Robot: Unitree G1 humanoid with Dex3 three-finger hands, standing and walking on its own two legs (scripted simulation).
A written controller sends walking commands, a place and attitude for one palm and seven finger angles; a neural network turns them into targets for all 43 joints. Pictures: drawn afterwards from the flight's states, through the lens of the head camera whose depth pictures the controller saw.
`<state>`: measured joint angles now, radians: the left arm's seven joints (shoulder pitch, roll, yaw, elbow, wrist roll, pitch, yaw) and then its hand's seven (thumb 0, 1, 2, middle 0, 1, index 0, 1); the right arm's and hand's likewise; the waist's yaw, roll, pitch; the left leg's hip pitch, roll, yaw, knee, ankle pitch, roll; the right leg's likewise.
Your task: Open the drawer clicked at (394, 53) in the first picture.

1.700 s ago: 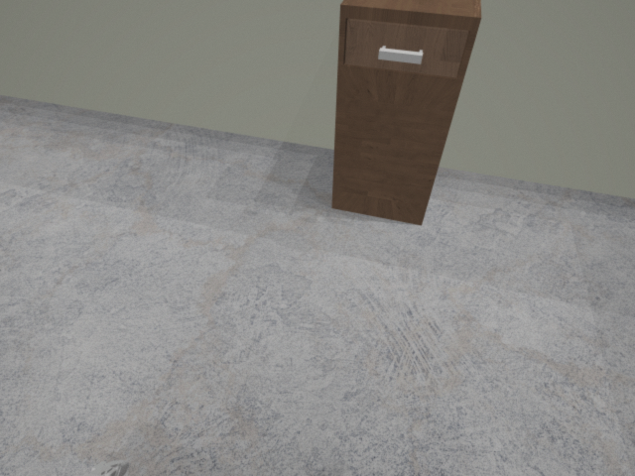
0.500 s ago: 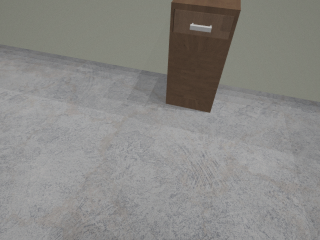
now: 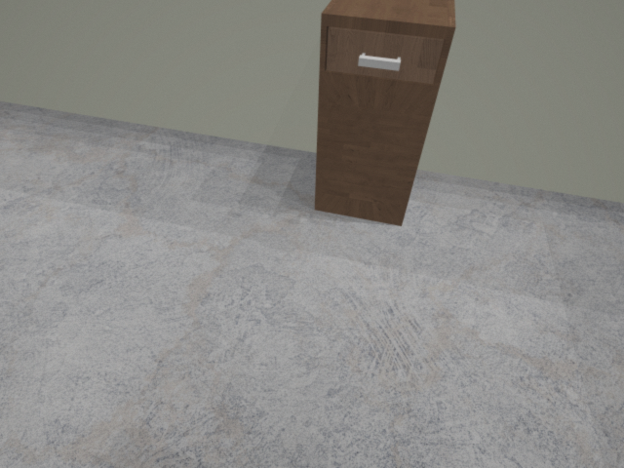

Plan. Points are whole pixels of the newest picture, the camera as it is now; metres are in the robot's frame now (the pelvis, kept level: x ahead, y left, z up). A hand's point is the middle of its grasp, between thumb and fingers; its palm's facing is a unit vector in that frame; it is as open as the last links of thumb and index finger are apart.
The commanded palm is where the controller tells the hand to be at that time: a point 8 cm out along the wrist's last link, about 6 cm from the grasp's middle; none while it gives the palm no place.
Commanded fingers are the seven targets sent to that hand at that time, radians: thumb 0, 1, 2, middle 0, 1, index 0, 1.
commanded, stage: walk to a spot facing it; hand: left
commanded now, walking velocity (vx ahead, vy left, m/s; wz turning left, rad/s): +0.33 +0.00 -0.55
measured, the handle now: (380, 60) +1.33 -0.12 -0.02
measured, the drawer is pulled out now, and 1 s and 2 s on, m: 0.00 0.00 0.00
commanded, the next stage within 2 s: turn to face it in 1.16 s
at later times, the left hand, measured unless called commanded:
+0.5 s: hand out of the picture +0.07 +0.20 -0.19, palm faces -0.08 -0.99 -0.14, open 7.4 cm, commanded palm none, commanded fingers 0.00 0.90 0.90 -0.20 -0.30 -0.20 -0.30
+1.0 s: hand (309, 259) +0.56 +0.05 -0.15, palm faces -0.55 -0.81 -0.22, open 7.4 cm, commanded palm none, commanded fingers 0.00 0.90 0.90 -0.20 -0.30 -0.20 -0.30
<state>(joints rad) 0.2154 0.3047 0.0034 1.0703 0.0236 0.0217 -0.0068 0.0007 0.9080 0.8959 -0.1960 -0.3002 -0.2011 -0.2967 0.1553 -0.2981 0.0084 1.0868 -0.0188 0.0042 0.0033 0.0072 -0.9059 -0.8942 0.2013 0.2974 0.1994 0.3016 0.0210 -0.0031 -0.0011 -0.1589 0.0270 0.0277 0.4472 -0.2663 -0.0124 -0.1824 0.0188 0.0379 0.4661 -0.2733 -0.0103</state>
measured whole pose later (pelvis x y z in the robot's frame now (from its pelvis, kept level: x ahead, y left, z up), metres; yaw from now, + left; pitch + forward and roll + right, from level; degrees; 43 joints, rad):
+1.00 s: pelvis +0.32 -0.03 -0.01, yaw -30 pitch +0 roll +1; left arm 0.04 0.22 0.08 0.88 0.04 0.02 -0.05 0.00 0.91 0.90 -0.19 -0.30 -0.19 -0.30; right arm 0.44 -0.21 -0.05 1.07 -0.03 -0.05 -0.01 0.01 -0.91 -0.89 0.20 0.30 0.20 0.30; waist -0.07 0.00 0.09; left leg 0.03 0.14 0.41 0.44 -0.41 -0.07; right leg -0.52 -0.07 -0.11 0.69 -0.22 -0.03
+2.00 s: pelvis +0.47 -0.15 -0.01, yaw -21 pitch +0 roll +0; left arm 0.19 0.20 0.06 0.92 0.02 0.02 0.03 0.00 0.91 0.90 -0.19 -0.30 -0.20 -0.30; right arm 0.24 -0.21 -0.07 0.96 -0.02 0.05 0.01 0.01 -0.91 -0.89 0.20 0.30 0.20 0.30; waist -0.02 0.03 0.02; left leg -0.40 -0.06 -0.07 0.55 -0.18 0.01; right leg -0.26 -0.03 -0.02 0.55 -0.32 0.03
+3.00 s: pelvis +0.62 -0.18 +0.00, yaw -9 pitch -1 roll -1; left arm 0.33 0.12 0.03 1.11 0.04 -0.05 0.01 0.00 0.91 0.90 -0.20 -0.30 -0.20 -0.30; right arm 0.22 -0.17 -0.06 1.05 -0.02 -0.01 0.02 0.01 -0.92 -0.89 0.20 0.30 0.20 0.30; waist 0.01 0.00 0.02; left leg -0.45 0.12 0.11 0.81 -0.29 -0.01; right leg -0.15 -0.03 -0.17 0.42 -0.25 -0.01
